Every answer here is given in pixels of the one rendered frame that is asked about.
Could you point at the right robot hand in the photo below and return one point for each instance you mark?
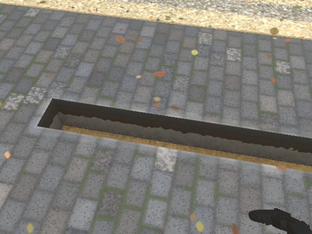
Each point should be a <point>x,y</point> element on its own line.
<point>281,220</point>

